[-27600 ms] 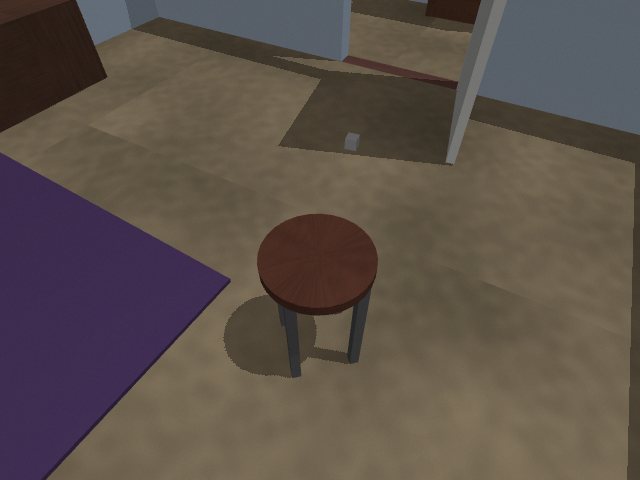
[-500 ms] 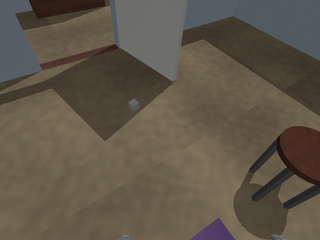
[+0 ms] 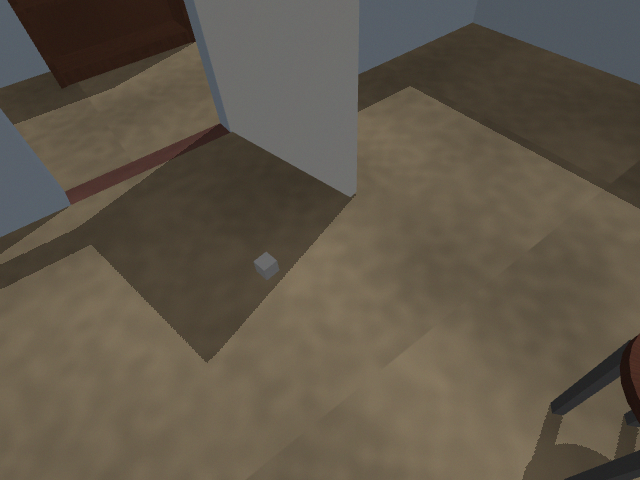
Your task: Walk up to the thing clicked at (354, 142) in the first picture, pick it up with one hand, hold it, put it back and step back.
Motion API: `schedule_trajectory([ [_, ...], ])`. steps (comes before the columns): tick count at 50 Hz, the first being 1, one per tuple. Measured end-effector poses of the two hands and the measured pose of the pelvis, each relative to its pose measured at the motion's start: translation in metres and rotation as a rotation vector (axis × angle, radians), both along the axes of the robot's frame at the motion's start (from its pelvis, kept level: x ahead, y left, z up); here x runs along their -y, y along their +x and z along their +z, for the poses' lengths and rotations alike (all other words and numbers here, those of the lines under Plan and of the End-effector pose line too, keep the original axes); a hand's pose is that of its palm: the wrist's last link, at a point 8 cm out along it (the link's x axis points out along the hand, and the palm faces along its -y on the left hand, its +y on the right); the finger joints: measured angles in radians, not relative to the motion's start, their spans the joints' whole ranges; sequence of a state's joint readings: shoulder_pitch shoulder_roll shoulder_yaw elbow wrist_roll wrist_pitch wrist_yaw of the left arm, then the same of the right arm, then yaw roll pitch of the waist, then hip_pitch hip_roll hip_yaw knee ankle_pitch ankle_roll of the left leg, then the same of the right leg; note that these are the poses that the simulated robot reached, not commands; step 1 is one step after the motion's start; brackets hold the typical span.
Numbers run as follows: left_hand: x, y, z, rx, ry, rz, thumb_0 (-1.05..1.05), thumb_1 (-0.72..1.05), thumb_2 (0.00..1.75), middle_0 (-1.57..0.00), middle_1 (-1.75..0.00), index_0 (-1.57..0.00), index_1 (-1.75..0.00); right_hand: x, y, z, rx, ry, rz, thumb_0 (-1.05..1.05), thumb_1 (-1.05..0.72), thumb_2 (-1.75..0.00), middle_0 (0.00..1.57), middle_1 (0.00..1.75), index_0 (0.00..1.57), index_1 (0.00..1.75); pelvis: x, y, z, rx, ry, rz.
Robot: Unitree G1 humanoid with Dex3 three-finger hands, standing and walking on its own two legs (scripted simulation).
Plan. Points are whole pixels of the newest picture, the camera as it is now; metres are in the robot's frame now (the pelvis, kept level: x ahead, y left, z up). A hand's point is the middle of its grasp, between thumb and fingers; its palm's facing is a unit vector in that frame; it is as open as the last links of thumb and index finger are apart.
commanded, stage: walk up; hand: left
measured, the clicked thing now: (266, 265) +0.95 +0.26 -0.73
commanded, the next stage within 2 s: none
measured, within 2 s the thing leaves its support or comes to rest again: neither
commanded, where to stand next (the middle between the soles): +0.56 +0.04 m, yaw +0 degrees
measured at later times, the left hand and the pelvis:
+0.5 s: hand (127, 405) +0.27 +0.32 -0.14, palm faces -0.07 -0.94 -0.35, open 7.4 cm; pelvis +0.21 +0.05 +0.01, yaw -1 degrees
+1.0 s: hand (154, 311) +0.42 +0.31 -0.12, palm faces -0.01 -0.92 -0.39, open 7.4 cm; pelvis +0.37 +0.04 +0.01, yaw +1 degrees
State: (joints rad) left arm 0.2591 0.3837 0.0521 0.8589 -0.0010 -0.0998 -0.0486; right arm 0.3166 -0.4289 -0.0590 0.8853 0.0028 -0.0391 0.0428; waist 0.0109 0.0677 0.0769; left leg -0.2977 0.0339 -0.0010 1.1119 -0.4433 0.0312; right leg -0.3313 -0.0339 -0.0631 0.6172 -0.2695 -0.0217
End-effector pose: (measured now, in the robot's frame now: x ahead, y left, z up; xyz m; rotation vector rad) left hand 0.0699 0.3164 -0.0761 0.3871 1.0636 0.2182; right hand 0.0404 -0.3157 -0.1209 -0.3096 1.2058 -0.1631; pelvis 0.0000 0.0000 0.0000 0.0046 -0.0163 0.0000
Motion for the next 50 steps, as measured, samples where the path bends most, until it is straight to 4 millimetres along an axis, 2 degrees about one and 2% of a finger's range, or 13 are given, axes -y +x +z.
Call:
schedule_trajectory([
  [3,0.004,0.016,0.003,-0.02,-0.011,0.01,0.0,0.9,0.9,-0.21,-0.3,-0.21,-0.3,-0.01,0.053,0.007,0.053,0.021,0.03,0.01,-0.91,-0.9,0.2,0.3,0.2,0.3,-0.002,0.026,0.007,-0.003,-0.005,-0.003],
  [7,-0.002,0.034,-0.003,-0.06,-0.022,0.016,0.0,0.9,0.9,-0.21,-0.3,-0.21,-0.3,-0.023,0.118,0.018,0.11,0.026,0.076,0.01,-0.91,-0.9,0.2,0.3,0.2,0.3,-0.009,0.061,0.008,-0.006,-0.015,0.003],
  [11,-0.02,0.057,-0.018,-0.08,-0.038,0.033,0.0,0.9,0.9,-0.21,-0.3,-0.21,-0.3,-0.037,0.176,0.025,0.151,0.002,0.117,0.01,-0.91,-0.9,0.2,0.3,0.21,0.3,-0.022,0.099,0.001,0.003,-0.028,0.013],
  [14,-0.039,0.081,-0.039,-0.097,-0.041,0.04,0.01,0.9,0.9,-0.21,-0.3,-0.21,-0.3,-0.044,0.212,0.025,0.2,-0.038,0.127,0.01,-0.91,-0.9,0.2,0.3,0.21,0.3,-0.036,0.13,-0.013,0.019,-0.016,0.011],
  [18,-0.048,0.121,-0.044,-0.117,-0.048,0.026,0.01,0.9,0.9,-0.21,-0.3,-0.21,-0.3,-0.05,0.229,0.036,0.228,-0.056,0.069,0.01,-0.91,-0.9,0.2,0.3,0.21,0.3,-0.045,0.16,-0.01,0.034,-0.01,-0.002],
  [24,-0.05,0.182,-0.028,-0.095,-0.066,-0.021,0.01,0.9,0.9,-0.21,-0.3,-0.21,-0.3,-0.048,0.229,0.048,0.159,-0.07,0.023,0.01,-0.91,-0.9,0.2,0.3,0.21,0.3,-0.048,0.201,0.007,0.035,0.002,-0.022],
  [30,-0.043,0.239,-0.013,-0.088,-0.045,-0.049,0.01,0.9,0.9,-0.21,-0.3,-0.21,-0.3,-0.033,0.229,0.038,0.064,-0.054,-0.022,0.01,-0.91,-0.9,0.2,0.3,0.21,0.3,-0.041,0.244,0.01,0.03,0.003,-0.022],
  [34,-0.035,0.28,-0.008,-0.061,-0.005,-0.061,0.01,0.9,0.9,-0.21,-0.3,-0.21,-0.3,-0.019,0.244,0.019,0.019,-0.03,-0.049,0.01,-0.9,-0.9,0.2,0.3,0.21,0.3,-0.027,0.278,0.002,0.026,0.013,-0.026],
  [38,-0.024,0.311,-0.005,0.0,0.019,-0.041,0.01,0.9,0.9,-0.21,-0.3,-0.21,-0.3,-0.013,0.275,0.002,-0.019,-0.018,-0.035,0.01,-0.91,-0.9,0.2,0.3,0.21,0.3,-0.017,0.304,-0.005,0.03,-0.01,-0.017],
  [43,-0.018,0.327,0.005,0.004,0.005,-0.012,0.0,0.9,0.9,-0.21,-0.3,-0.21,-0.3,-0.02,0.331,0.007,0.012,0.007,0.012,0.01,-0.91,-0.9,0.2,0.3,0.21,0.3,-0.02,0.332,0.005,0.03,-0.014,-0.005],
  [50,-0.039,0.342,-0.006,-0.044,-0.02,0.023,0.0,0.9,0.9,-0.21,-0.3,-0.21,-0.3,-0.037,0.405,0.023,0.059,-0.011,0.069,0.01,-0.91,-0.9,0.2,0.3,0.21,0.3,-0.036,0.374,0.006,0.025,-0.027,0.012],
])
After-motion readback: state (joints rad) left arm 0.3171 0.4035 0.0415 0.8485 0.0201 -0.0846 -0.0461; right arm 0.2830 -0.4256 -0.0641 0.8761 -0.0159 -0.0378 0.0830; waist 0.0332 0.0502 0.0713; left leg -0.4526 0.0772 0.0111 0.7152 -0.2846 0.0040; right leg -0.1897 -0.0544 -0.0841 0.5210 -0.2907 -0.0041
